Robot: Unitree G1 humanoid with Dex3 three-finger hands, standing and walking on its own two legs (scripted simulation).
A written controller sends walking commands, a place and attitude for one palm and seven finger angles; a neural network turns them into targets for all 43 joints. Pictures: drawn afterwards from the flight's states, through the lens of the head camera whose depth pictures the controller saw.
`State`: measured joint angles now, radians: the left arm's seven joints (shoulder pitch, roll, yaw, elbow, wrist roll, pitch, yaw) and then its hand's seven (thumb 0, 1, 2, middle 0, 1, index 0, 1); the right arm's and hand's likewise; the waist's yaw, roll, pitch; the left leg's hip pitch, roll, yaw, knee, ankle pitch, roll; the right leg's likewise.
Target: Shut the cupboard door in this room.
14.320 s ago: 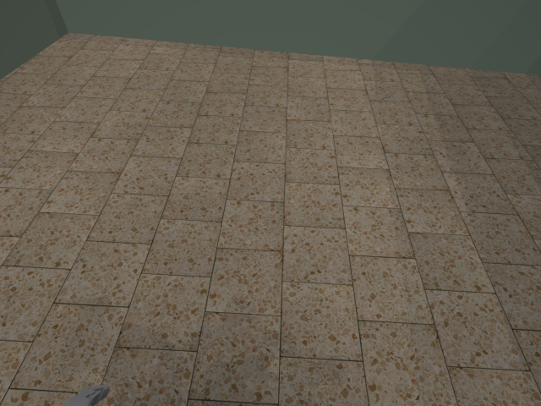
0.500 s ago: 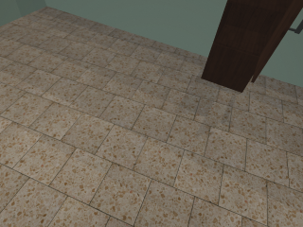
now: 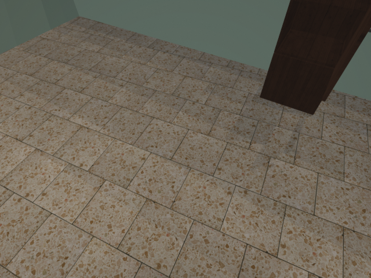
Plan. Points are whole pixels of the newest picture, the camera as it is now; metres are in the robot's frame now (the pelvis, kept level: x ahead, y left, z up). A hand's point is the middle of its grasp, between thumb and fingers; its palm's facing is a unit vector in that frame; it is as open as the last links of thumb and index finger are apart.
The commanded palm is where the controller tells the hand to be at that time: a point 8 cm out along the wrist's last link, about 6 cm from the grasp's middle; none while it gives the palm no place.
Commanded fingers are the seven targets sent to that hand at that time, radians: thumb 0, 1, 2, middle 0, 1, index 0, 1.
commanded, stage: turn or walk to find it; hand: left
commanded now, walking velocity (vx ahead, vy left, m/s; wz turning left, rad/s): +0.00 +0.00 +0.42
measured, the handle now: out of the picture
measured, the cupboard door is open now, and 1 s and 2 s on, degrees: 87 87 87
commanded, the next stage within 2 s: stand and wait in 0.10 s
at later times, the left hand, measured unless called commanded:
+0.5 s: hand out of the picture +0.00 +0.19 -0.17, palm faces +0.08 -0.98 -0.19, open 7.4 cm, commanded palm none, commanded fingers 0.00 0.90 0.90 -0.20 -0.30 -0.20 -0.30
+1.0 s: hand out of the picture +0.00 +0.20 -0.16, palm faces +0.12 -0.96 -0.24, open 7.4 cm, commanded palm none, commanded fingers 0.00 0.90 0.90 -0.20 -0.30 -0.20 -0.30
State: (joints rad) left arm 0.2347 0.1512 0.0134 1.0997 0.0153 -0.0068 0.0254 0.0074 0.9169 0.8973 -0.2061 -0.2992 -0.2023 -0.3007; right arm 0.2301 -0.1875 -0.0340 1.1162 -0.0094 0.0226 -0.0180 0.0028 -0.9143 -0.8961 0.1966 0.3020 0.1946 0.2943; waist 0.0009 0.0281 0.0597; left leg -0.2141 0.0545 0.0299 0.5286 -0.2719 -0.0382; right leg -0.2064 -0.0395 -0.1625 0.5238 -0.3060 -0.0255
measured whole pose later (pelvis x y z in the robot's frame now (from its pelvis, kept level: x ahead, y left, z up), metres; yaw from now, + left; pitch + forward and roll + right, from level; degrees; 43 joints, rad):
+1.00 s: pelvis -0.02 +0.01 +0.00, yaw +6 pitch -1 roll +1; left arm 0.21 0.17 0.01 1.09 0.01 -0.01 0.03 0.00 0.91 0.90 -0.20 -0.30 -0.20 -0.30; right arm 0.25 -0.17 -0.02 1.11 -0.01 0.00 -0.03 0.01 -0.92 -0.90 0.20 0.30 0.20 0.29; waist 0.00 0.03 0.03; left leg -0.23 -0.02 -0.05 0.47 -0.23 -0.01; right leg -0.17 -0.04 -0.08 0.49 -0.30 -0.01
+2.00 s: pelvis -0.03 +0.00 +0.01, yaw +1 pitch -2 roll +0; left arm 0.24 0.19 0.01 1.12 0.01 -0.01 0.02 0.01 0.90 0.90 -0.20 -0.30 -0.20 -0.30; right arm 0.23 -0.20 -0.01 1.13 -0.01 -0.01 -0.02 0.00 -0.91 -0.90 0.20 0.30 0.20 0.29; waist 0.00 -0.01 0.05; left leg -0.18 0.04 0.01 0.41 -0.20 -0.03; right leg -0.13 0.00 -0.10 0.41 -0.25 -0.03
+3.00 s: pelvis -0.03 +0.02 +0.00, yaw +10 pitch +1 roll +1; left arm 0.18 0.21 0.01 1.07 0.01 0.00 0.02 0.01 0.90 0.90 -0.20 -0.30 -0.20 -0.30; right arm 0.23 -0.17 -0.02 1.09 -0.01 -0.01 -0.02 0.00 -0.91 -0.90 0.20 0.30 0.20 0.30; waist -0.01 -0.02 0.04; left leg -0.27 -0.06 -0.04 0.42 -0.16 0.02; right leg -0.19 -0.06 -0.02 0.51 -0.33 0.02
